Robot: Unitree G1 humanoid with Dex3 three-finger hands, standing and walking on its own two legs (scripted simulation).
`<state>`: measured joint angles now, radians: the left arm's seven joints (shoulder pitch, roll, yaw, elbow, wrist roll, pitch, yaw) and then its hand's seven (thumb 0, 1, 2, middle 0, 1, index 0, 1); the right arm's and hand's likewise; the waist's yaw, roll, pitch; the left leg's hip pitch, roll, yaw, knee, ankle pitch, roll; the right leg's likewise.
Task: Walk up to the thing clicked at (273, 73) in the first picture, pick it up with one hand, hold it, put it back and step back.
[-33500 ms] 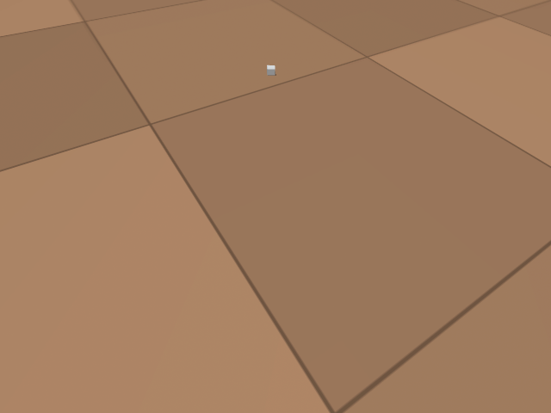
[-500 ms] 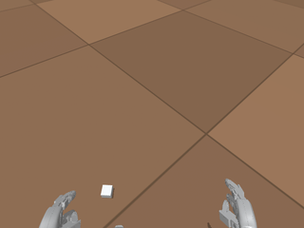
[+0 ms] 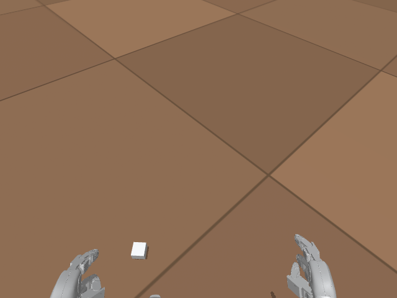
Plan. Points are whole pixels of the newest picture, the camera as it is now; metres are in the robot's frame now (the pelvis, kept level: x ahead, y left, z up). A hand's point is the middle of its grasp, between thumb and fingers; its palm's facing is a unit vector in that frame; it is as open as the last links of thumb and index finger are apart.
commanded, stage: home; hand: left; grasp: from above
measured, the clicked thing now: (139, 250) +0.45 +0.24 -0.69
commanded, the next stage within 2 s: stand in 0.26 s
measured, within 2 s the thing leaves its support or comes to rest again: neither
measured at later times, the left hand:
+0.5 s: hand out of the picture +0.15 +0.21 -0.08, palm faces +0.00 -0.95 -0.31, open 7.4 cm
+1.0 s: hand out of the picture +0.04 +0.25 -0.11, palm faces +0.04 -0.95 -0.32, open 7.4 cm
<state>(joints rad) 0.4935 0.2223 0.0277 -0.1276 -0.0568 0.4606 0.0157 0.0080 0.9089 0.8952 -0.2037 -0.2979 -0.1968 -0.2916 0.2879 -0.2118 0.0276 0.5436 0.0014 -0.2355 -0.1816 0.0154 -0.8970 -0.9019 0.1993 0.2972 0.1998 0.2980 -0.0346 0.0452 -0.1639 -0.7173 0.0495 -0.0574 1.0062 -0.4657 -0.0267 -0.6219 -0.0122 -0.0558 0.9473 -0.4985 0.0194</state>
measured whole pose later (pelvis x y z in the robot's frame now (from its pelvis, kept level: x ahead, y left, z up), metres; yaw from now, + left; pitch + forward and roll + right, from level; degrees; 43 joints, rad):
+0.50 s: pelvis -0.01 +0.00 +0.01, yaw +0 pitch +3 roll +0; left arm 0.25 0.28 0.01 0.40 0.05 0.14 0.03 0.01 0.91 0.90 -0.21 -0.30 -0.20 -0.29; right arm 0.18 -0.26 0.01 0.76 -0.08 -0.07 -0.04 0.01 -0.90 -0.90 0.20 0.30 0.20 0.30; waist 0.02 -0.01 -0.01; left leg -0.54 0.02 -0.02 0.89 -0.41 -0.01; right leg -0.48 -0.05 -0.03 0.89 -0.47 0.02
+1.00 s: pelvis -0.01 +0.01 +0.06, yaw +0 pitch -3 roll +0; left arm 0.22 0.28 0.03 1.03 0.03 0.02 0.03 0.00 0.91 0.90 -0.21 -0.30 -0.20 -0.30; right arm 0.16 -0.27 -0.03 1.03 -0.03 0.00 -0.02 0.01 -0.90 -0.90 0.20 0.30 0.20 0.30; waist 0.03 0.01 0.06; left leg -0.22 0.01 0.00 0.51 -0.24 0.00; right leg -0.15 -0.05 -0.02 0.48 -0.28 0.04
